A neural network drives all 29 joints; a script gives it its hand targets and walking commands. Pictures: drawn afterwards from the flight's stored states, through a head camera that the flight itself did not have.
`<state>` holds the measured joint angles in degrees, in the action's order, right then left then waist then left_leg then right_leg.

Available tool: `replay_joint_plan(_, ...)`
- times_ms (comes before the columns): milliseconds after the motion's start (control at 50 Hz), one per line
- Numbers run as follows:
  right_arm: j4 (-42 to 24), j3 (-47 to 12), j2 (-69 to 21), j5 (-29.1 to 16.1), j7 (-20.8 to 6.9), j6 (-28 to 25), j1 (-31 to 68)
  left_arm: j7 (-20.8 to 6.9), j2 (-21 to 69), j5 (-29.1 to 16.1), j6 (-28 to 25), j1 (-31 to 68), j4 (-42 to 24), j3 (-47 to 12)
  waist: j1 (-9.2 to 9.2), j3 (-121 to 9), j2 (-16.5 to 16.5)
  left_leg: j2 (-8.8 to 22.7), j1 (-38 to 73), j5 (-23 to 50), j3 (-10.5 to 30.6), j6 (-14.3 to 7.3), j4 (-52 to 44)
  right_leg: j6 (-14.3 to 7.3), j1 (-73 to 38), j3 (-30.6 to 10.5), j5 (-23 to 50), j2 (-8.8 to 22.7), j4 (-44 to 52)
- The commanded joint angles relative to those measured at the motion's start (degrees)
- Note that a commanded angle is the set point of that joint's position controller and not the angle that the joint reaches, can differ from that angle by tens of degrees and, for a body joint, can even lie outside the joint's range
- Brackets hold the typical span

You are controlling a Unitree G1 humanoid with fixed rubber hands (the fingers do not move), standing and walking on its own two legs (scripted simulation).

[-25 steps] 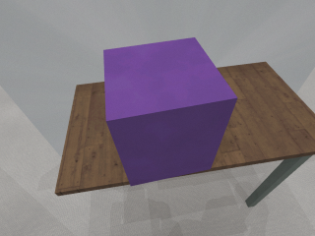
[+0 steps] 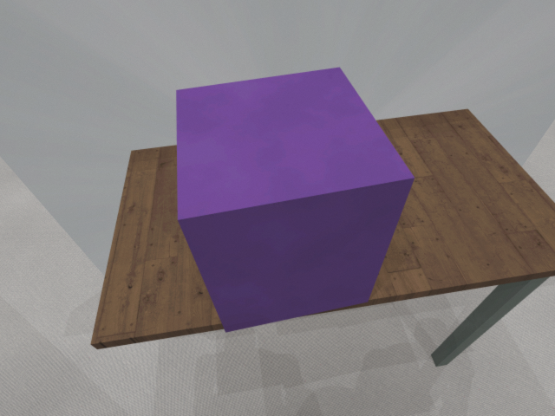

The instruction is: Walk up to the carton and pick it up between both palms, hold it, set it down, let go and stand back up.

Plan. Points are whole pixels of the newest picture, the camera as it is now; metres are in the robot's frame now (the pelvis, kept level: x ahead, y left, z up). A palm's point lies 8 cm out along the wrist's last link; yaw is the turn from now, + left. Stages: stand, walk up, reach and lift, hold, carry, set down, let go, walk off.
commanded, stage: stand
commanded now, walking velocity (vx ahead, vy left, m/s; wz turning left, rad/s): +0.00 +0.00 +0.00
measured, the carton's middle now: (280, 205) +0.41 +0.03 +0.08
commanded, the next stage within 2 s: walk up in 0.90 s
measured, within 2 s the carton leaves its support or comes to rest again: neither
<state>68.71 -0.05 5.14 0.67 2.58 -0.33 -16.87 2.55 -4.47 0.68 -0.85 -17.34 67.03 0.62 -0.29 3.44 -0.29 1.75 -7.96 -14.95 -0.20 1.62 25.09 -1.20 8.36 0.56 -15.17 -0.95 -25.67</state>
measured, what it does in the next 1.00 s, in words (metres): stands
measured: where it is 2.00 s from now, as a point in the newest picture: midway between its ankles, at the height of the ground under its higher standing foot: outside the picture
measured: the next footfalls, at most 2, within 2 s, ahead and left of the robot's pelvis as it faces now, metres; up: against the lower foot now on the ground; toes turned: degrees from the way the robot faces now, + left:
left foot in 1.78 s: -0.03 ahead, +0.03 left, +0.00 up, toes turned +10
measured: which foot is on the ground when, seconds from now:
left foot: down 0.00-1.00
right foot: down 0.00-1.00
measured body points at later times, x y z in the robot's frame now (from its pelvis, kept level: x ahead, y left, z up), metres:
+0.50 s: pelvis +0.01 -0.01 +0.00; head +0.02 -0.02 +0.45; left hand -0.02 +0.18 -0.16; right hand -0.02 -0.21 -0.17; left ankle -0.01 +0.14 -0.74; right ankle -0.01 -0.11 -0.74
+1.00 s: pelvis +0.01 -0.03 +0.00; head +0.02 -0.03 +0.45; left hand -0.01 +0.17 -0.16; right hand -0.02 -0.22 -0.17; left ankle -0.01 +0.14 -0.74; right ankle -0.01 -0.11 -0.74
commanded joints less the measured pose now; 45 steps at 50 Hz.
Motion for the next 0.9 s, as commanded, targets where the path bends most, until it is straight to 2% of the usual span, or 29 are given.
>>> replay_joint_plan(0, -0.09, 0.55, 3.86, 0.05, 0.16, -0.16, -5.51, 0.13, -4.28, -0.08, -0.37, -5.47, -0.49, 0.54, 0.2, 3.12, -0.27, 3.29, -2.43, 8.09, 1.99, -1.95, -4.63, -0.92, 2.22, -4.56, 9.55, 5.29, 5.93)
replay_joint_plan(380, 0.43, 0.67, 3.54, -0.09, 0.27, -0.09, -6.05, 0.18, -4.53, -0.03, -0.79, -5.74, -0.58, 0.59, -0.21, 3.1, 0.38, 3.95, -1.17, 9.83, 1.4, -1.28, -4.39, -1.54, 1.04, -4.57, 14.9, 5.47, 5.89)
replay_joint_plan(560, 0.75, 0.75, 3.85, -0.11, 0.24, 0.18, -6.13, 0.09, -4.52, -0.03, -0.93, -5.82, -1.03, 0.58, -0.11, 2.59, -0.22, 3.93, -1.03, 9.49, 1.09, -0.88, -4.27, -1.72, 0.08, -4.73, 14.99, 5.55, 6.3)
replay_joint_plan(680, 0.79, 0.85, 4.08, -0.12, 0.26, 0.23, -5.83, 0.19, -4.63, -0.16, -0.97, -6.1, -1.13, 0.55, -0.03, 3.11, 0.92, 4.08, -1.36, 9.1, 0.84, -0.6, -4.17, -1.74, 0.1, -4.76, 15.36, 5.35, 6.47)
replay_joint_plan(820, 1.02, 0.6, 3.52, -0.12, 0.31, 0.23, -5.49, 0.12, -5.1, -0.09, -1.09, -6.07, -1.6, 0.64, 0.12, 2.99, -0.67, 4.24, -1.39, 8.89, 0.78, -0.25, -4.37, -2.3, -0.35, -5.02, 16.09, 5.71, 6.74)
replay_joint_plan(880, 1.29, 0.73, 3.64, -0.2, 0.36, 0.44, -6.07, 0.04, -4.91, -0.17, -1.21, -6.61, -1.45, 0.52, 0.04, 3.02, 0.35, 4.2, -0.84, 8.73, 0.58, -0.14, -4.1, -2.15, 0.05, -5.13, 16.35, 5.5, 6.89)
